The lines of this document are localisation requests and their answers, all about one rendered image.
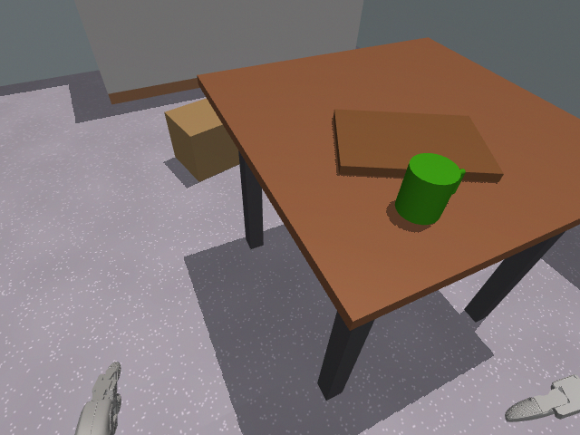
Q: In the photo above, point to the table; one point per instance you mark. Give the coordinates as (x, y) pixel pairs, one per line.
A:
(367, 257)

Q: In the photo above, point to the right robot hand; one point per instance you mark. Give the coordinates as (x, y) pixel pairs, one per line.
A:
(563, 400)

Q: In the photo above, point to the left robot hand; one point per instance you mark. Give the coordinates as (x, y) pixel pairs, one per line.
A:
(100, 415)

